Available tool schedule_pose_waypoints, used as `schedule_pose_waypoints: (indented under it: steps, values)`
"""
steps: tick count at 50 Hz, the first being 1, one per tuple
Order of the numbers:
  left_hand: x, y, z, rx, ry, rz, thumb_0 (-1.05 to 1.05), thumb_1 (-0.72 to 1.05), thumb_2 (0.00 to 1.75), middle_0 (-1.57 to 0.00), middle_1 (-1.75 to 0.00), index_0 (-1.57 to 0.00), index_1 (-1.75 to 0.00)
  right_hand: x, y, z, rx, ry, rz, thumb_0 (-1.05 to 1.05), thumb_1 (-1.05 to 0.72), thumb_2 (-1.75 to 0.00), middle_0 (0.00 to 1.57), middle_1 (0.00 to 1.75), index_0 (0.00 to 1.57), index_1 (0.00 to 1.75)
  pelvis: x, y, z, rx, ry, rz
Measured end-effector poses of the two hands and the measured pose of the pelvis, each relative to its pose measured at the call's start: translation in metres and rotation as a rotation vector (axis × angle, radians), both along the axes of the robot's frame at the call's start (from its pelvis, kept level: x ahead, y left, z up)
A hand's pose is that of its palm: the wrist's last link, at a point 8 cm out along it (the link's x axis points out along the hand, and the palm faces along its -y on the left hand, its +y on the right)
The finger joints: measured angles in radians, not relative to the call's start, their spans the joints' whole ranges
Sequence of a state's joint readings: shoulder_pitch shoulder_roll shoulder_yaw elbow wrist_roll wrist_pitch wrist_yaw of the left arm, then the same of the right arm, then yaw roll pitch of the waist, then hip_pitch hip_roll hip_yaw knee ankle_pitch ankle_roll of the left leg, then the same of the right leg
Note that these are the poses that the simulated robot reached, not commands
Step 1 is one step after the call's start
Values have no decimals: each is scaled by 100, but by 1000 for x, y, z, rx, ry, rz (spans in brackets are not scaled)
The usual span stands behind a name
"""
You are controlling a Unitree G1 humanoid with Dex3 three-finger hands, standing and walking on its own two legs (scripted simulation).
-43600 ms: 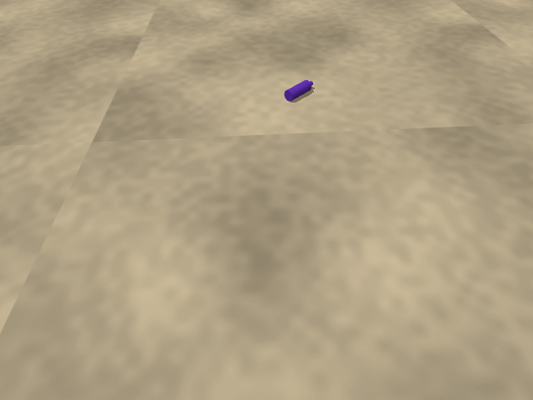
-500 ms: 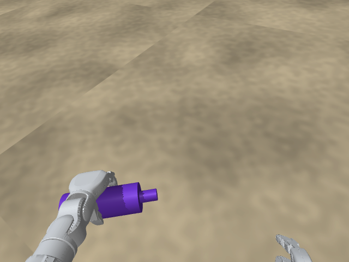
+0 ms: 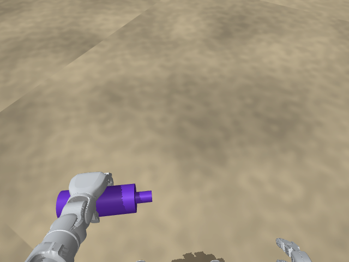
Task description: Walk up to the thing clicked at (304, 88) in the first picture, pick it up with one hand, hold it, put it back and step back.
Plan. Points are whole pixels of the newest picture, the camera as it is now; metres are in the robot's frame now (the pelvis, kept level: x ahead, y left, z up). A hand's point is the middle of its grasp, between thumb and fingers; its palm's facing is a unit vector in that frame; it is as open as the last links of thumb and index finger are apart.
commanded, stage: crouch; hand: left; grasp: from above
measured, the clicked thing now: (108, 200) +0.31 +0.19 -0.13
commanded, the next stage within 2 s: lower in 1.66 s
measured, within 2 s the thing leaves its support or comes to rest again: neither
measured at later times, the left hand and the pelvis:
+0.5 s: hand (118, 202) +0.37 +0.21 -0.34, palm faces -0.45 +0.00 -0.89, open 10.4 cm; pelvis -0.05 +0.01 -0.21, yaw -2 degrees
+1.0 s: hand (129, 203) +0.41 +0.20 -0.50, palm faces -0.43 -0.02 -0.90, open 10.5 cm; pelvis -0.06 +0.00 -0.33, yaw -5 degrees
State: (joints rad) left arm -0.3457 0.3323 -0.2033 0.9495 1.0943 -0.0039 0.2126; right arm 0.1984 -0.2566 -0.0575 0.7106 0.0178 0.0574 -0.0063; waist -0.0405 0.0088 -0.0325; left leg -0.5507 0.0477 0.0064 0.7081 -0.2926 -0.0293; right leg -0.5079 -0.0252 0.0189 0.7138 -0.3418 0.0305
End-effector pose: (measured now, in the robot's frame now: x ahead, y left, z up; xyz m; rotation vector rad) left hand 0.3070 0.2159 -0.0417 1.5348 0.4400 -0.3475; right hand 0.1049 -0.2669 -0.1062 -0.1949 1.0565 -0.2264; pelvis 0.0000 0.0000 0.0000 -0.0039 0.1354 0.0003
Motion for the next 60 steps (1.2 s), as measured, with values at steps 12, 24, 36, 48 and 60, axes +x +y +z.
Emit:
schedule_pose_waypoints:
  steps: [12,24,36,48,60]
  values:
    - [41,-9,-120,36,-72,-50,0,-3,44,-71,-47,-71,-46,-78,-17,-96,-96,182,-56,1,-89,-89,20,30,20,29,-26,6,-98,-23,268,-5]
    - [70,-7,-235,32,-49,26,0,-3,43,-74,-43,-73,-42,-134,9,-210,-45,314,-85,1,-89,-89,20,30,20,29,-49,10,-198,-38,432,-20]
    - [79,-16,-341,-20,-31,-41,0,-3,44,-73,-44,-73,-43,-128,8,-284,-58,326,-18,1,-89,-89,20,30,20,29,-58,7,-277,-54,512,-29]
    - [109,-16,-392,4,-67,8,0,-5,49,-72,-44,-72,-43,-123,-5,-323,-75,342,30,1,-90,-90,20,30,20,29,-57,3,-322,-59,531,-42]
    - [112,-17,-429,-17,-9,2,0,-5,48,-72,-45,-72,-44,-144,-2,-356,-30,402,21,0,-90,-90,20,30,20,29,-60,2,-354,-57,512,-63]
